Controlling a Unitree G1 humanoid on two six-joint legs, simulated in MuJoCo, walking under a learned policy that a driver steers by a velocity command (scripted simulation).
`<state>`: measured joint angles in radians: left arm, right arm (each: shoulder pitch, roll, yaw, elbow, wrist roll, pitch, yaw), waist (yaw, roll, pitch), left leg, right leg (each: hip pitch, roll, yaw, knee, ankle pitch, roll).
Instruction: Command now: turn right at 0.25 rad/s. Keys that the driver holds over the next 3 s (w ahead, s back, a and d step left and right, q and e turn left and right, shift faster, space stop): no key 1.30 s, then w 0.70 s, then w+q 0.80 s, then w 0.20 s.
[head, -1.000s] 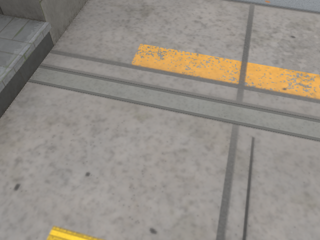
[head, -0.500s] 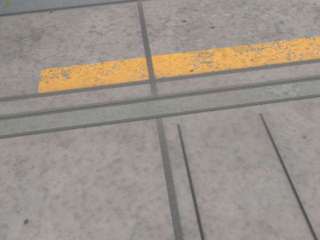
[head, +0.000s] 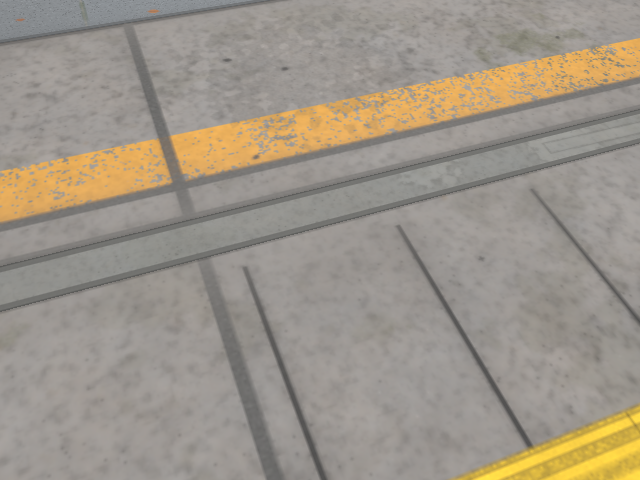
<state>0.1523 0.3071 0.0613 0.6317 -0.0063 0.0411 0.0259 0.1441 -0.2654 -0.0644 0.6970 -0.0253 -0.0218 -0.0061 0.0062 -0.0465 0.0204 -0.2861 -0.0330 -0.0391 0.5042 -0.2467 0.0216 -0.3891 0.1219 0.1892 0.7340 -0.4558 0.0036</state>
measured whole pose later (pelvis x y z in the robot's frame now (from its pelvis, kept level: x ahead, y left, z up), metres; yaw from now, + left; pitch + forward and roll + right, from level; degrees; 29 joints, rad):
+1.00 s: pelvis -0.01 -0.03 +0.00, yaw -1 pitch -2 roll +0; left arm 0.25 0.21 0.02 0.88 0.00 -0.01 0.03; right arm 0.22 -0.23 -0.04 0.93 0.00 0.01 -0.04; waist -0.01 0.00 0.04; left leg -0.24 0.03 -0.04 0.54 -0.27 -0.04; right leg -0.18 0.02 0.06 0.54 -0.32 0.00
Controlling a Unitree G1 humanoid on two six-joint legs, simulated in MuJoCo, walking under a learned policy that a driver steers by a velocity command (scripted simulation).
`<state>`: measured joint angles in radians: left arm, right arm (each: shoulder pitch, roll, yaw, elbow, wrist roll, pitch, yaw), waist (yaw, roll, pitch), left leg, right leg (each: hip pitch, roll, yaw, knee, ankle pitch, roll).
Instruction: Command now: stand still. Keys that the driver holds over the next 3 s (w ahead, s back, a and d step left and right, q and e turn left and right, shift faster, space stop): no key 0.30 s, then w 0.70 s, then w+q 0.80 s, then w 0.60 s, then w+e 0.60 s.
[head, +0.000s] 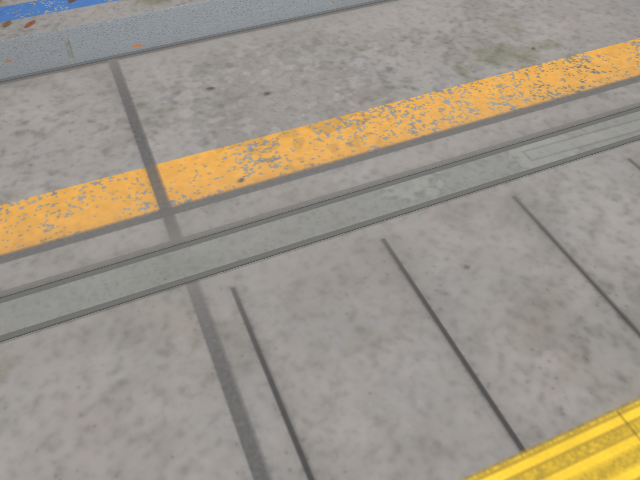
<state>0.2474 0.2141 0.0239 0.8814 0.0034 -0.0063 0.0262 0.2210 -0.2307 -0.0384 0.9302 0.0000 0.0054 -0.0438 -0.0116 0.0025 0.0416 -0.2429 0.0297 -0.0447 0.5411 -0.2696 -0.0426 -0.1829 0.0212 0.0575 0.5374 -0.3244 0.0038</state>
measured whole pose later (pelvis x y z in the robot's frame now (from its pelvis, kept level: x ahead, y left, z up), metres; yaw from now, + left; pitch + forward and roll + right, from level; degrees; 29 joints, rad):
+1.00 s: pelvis +0.25 +0.00 -0.02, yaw +0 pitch +2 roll +0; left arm -0.06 0.23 0.03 0.80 -0.03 -0.10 -0.04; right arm 0.53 -0.23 -0.03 1.06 0.00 -0.05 -0.02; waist -0.07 0.00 0.04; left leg 0.14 0.03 0.00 0.39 -0.50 0.00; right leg -0.51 0.01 -0.05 0.55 -0.07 -0.09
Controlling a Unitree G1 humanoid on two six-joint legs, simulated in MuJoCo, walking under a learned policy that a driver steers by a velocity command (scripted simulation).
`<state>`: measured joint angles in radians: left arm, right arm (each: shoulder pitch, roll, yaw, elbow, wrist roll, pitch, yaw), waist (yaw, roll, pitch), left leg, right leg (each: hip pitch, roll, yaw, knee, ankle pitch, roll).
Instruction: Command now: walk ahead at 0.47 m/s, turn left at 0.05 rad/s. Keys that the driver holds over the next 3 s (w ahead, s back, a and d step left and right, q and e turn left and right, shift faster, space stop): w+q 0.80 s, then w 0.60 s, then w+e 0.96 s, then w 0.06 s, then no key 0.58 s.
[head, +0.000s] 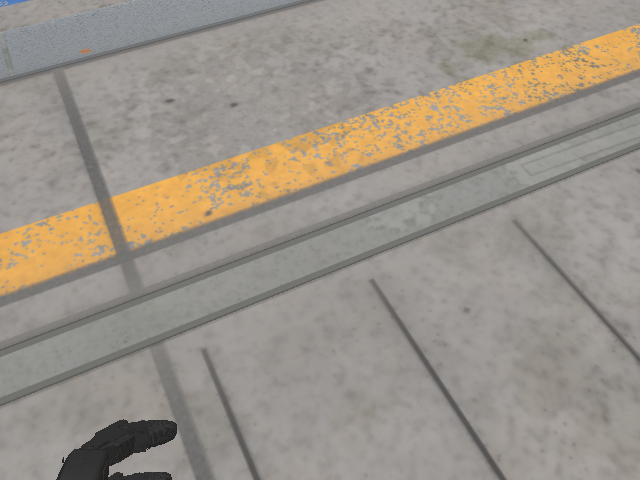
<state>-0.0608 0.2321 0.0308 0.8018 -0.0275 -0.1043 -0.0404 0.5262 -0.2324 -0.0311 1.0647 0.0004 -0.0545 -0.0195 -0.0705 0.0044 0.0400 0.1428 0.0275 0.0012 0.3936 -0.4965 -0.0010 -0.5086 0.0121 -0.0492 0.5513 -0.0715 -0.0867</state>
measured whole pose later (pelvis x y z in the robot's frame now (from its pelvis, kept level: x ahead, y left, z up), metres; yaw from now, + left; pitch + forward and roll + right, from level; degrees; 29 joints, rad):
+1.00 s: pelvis +0.56 +0.10 +0.02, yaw +27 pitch +3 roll +0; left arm 0.03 0.27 0.03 0.74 0.00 -0.12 -0.03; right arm 0.36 -0.28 -0.07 0.77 0.02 -0.06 -0.01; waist -0.08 -0.05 0.01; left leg -0.05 -0.11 -0.15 0.37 -0.35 0.08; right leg -0.56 -0.03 0.04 0.50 0.05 0.01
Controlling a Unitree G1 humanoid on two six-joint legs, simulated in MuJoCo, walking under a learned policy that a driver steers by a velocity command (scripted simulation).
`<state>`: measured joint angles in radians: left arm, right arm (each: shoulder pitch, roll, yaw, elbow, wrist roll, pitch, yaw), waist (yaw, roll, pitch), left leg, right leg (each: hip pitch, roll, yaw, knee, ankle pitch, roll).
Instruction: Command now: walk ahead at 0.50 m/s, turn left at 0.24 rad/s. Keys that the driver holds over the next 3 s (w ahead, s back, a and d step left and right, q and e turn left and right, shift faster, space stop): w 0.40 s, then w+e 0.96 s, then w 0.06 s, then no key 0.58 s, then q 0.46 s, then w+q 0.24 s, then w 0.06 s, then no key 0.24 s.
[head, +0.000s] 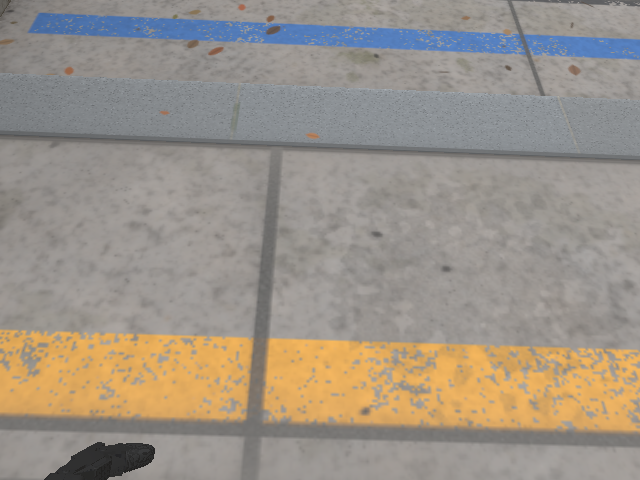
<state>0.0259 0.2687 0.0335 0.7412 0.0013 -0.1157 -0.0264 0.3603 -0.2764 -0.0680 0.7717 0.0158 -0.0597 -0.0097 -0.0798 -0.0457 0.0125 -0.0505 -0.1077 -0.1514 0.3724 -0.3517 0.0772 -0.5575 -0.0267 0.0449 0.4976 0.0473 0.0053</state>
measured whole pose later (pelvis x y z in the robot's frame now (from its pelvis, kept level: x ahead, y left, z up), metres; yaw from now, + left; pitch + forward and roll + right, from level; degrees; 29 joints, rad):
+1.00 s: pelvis +0.54 -0.01 +0.00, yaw -15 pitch +1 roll +3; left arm 0.11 0.27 0.06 0.71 -0.02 -0.02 -0.05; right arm 0.32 -0.28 -0.08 0.85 0.01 -0.08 -0.01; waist -0.07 -0.04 0.03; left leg 0.06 0.00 0.26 0.25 -0.32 -0.02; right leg -0.64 -0.10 0.00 0.69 -0.04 -0.03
